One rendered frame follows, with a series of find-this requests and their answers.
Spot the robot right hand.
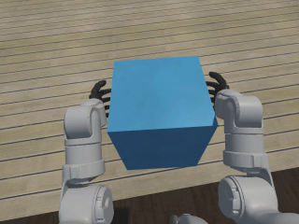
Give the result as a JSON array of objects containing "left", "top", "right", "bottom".
[{"left": 206, "top": 72, "right": 230, "bottom": 111}]

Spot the robot left hand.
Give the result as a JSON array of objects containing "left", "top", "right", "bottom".
[{"left": 89, "top": 80, "right": 111, "bottom": 118}]

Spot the right robot forearm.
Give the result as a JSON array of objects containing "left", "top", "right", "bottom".
[{"left": 214, "top": 89, "right": 278, "bottom": 203}]

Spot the left robot forearm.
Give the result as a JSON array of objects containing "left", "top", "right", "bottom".
[{"left": 58, "top": 98, "right": 107, "bottom": 221}]

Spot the right robot thigh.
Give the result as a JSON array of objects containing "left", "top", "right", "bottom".
[{"left": 175, "top": 215, "right": 208, "bottom": 224}]

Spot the right robot upper arm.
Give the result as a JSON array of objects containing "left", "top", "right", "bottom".
[{"left": 218, "top": 175, "right": 299, "bottom": 224}]

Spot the left robot upper arm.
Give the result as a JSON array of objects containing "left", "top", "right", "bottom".
[{"left": 59, "top": 184, "right": 114, "bottom": 224}]

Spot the robot right foot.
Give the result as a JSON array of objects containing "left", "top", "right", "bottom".
[{"left": 167, "top": 214, "right": 178, "bottom": 224}]

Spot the carton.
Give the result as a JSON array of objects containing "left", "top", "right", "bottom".
[{"left": 107, "top": 55, "right": 219, "bottom": 171}]

